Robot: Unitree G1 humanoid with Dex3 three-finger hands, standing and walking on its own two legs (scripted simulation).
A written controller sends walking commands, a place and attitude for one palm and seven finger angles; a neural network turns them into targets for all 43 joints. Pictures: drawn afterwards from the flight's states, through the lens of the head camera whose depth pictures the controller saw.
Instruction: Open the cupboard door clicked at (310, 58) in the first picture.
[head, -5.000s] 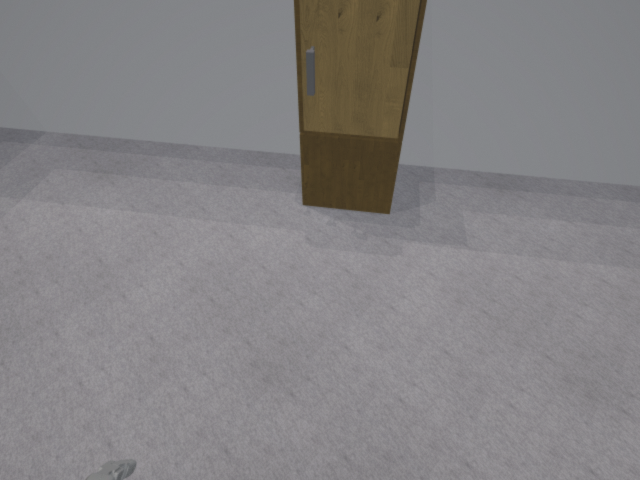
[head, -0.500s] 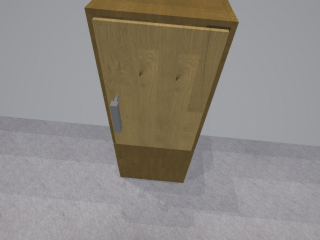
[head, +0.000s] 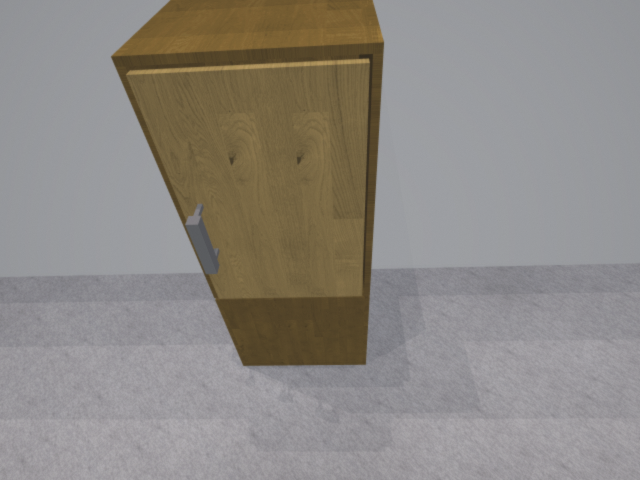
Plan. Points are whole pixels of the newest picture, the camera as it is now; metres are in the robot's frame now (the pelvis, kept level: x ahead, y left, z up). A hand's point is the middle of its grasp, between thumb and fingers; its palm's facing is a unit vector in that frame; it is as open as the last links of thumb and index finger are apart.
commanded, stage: come to a stop and stand still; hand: left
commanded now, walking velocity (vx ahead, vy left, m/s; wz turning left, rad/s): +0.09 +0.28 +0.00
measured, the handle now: (206, 239) +0.59 +0.30 -0.09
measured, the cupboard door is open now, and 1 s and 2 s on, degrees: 0 0 0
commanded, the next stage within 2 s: look again from close up in 0.94 s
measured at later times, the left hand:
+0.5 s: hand out of the picture -0.06 +0.23 -0.18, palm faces +0.13 -0.97 -0.21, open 7.4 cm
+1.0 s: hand out of the picture -0.01 +0.25 -0.17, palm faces +0.04 -0.98 -0.19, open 7.3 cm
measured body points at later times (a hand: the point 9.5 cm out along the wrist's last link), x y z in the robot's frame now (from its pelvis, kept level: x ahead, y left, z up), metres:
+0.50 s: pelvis -0.02 +0.05 +0.00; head -0.01 +0.06 +0.45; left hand -0.06 +0.28 -0.17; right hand +0.05 -0.18 -0.15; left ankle -0.03 +0.17 -0.74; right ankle +0.00 -0.10 -0.73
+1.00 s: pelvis -0.02 +0.08 +0.01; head -0.01 +0.08 +0.46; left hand -0.01 +0.30 -0.16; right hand -0.03 -0.15 -0.15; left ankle -0.03 +0.17 -0.74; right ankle -0.02 -0.05 -0.74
